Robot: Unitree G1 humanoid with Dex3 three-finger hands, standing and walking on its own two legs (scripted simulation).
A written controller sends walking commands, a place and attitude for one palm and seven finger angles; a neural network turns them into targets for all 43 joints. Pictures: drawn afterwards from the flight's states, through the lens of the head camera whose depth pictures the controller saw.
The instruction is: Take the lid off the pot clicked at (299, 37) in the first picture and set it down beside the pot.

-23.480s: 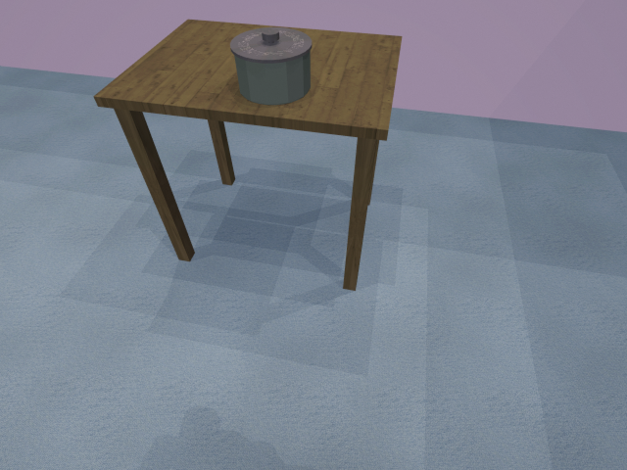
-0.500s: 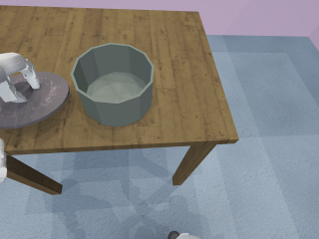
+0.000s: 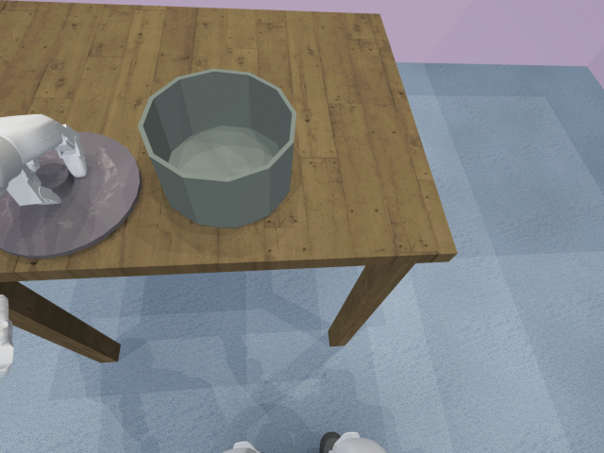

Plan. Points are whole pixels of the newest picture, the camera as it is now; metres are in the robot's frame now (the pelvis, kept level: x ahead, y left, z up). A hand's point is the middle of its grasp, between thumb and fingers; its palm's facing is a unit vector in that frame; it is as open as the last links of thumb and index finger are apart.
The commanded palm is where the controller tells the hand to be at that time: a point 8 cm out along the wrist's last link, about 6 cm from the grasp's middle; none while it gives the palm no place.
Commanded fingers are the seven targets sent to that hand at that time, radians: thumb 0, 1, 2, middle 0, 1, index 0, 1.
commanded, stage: open the fingers wide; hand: left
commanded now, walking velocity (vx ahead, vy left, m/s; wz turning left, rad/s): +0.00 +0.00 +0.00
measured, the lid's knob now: (53, 179) +0.48 +0.32 +0.03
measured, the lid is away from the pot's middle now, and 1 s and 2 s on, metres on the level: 0.23 0.23 0.23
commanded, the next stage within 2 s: raise the empty hand in 0.96 s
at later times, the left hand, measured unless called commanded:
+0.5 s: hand (36, 175) +0.46 +0.32 +0.06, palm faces -0.46 -0.11 -0.88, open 8.2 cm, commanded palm +0.49 +0.32 +0.12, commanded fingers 0.00 0.19 0.53 -0.40 -0.99 -0.39 -0.98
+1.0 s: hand (26, 178) +0.45 +0.33 +0.06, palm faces -0.47 -0.12 -0.87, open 10.9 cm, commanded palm +0.48 +0.32 +0.12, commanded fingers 0.00 0.06 0.49 -0.30 -0.95 -0.30 -0.95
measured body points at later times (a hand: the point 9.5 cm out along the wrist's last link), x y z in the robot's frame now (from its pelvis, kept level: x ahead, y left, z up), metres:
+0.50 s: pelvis +0.00 +0.00 +0.00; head +0.11 +0.02 +0.44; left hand +0.48 +0.32 +0.11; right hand +0.01 -0.28 -0.11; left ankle -0.02 +0.05 -0.71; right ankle +0.01 -0.14 -0.71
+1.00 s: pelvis +0.01 +0.00 +0.00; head +0.11 +0.02 +0.44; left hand +0.48 +0.33 +0.11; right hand +0.02 -0.28 -0.11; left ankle -0.02 +0.05 -0.71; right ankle +0.01 -0.14 -0.71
